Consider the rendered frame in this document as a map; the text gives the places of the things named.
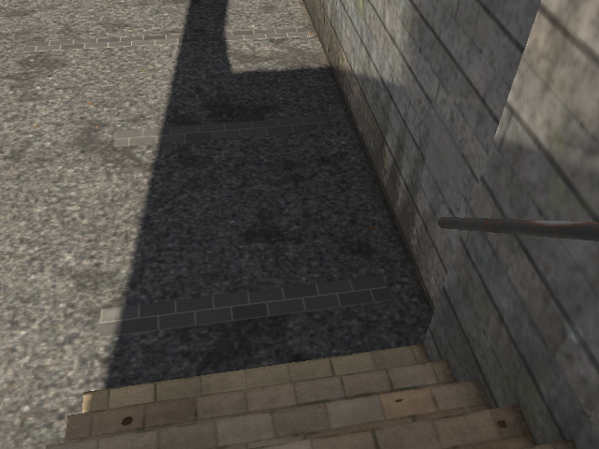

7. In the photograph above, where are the stairs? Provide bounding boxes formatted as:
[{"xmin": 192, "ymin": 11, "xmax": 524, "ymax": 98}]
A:
[{"xmin": 46, "ymin": 344, "xmax": 577, "ymax": 449}]

